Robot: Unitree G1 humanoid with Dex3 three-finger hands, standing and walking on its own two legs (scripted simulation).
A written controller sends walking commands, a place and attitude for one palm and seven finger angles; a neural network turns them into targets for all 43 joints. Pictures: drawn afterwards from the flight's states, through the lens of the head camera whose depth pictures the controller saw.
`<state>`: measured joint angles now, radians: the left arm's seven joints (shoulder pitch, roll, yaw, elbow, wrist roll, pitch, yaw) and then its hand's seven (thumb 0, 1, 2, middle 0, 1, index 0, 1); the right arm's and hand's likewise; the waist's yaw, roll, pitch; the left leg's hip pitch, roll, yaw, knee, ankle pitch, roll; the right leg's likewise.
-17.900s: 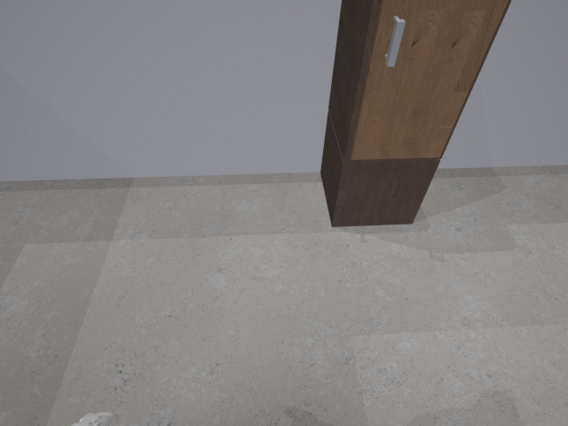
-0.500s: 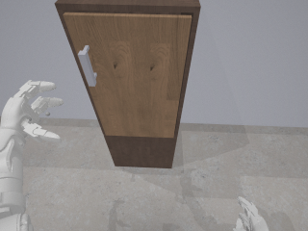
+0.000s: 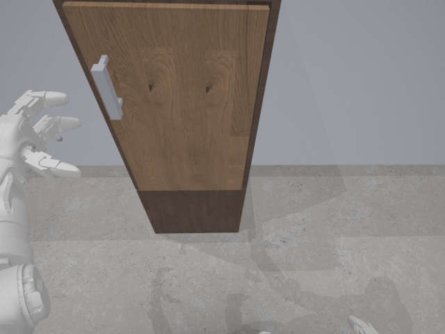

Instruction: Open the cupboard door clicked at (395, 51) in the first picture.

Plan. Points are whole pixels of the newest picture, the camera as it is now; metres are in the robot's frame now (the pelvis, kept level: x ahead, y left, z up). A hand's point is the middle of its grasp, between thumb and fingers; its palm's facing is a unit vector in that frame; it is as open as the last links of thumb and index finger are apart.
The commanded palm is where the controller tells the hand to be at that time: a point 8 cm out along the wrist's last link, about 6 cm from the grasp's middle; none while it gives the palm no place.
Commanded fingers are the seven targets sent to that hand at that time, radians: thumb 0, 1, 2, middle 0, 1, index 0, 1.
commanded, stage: move the hooked fingers beside the handle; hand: left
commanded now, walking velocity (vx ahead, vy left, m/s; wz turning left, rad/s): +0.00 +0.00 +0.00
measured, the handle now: (110, 88) +0.56 +0.24 +0.11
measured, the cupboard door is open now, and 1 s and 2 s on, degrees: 0 0 0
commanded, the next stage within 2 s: slide the fingers in behind the handle in 1.54 s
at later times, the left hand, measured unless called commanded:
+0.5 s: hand (71, 111) +0.47 +0.29 +0.13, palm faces +0.03 -1.00 -0.02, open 14.0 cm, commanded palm +0.45 +0.34 +0.12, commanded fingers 0.00 -0.50 0.30 -0.30 -1.20 -0.30 -1.20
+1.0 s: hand (74, 100) +0.51 +0.30 +0.12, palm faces +0.02 -1.00 -0.01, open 14.0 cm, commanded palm +0.49 +0.35 +0.11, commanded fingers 0.00 -0.50 0.30 -0.30 -1.20 -0.30 -1.20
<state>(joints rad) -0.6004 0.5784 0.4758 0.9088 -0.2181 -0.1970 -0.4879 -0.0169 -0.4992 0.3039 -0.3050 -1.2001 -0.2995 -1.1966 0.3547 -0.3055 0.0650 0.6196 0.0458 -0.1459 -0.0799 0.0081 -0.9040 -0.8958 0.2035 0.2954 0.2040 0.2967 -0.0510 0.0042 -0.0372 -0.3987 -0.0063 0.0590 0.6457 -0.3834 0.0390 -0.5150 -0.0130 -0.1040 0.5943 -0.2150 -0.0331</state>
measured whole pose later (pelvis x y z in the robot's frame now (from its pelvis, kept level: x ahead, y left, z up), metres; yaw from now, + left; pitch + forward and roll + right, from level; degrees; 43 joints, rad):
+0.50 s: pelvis +0.01 +0.01 +0.00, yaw +0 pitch +13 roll -1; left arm -0.84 0.69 0.50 1.17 -0.15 -0.27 -0.49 -0.02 -0.50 0.30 -0.31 -1.20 -0.30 -1.20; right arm 0.40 -0.31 0.06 0.63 0.03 -0.02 -0.06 0.00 -0.90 -0.90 0.20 0.30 0.20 0.30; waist -0.11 0.00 -0.05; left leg -0.50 0.00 0.06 0.68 -0.40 0.05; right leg -0.61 -0.01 -0.10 0.61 -0.22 -0.02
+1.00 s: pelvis +0.02 +0.01 -0.01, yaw -2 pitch +18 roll -3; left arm -0.93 0.83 0.56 1.25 -0.11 -0.25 -0.54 -0.02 -0.50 0.30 -0.30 -1.20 -0.30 -1.20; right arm 0.45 -0.32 0.06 0.59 0.02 0.11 -0.05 0.00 -0.91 -0.90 0.20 0.30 0.20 0.30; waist -0.17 0.00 -0.05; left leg -0.61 0.02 0.06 0.72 -0.43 0.05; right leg -0.70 0.01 -0.10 0.61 -0.22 -0.02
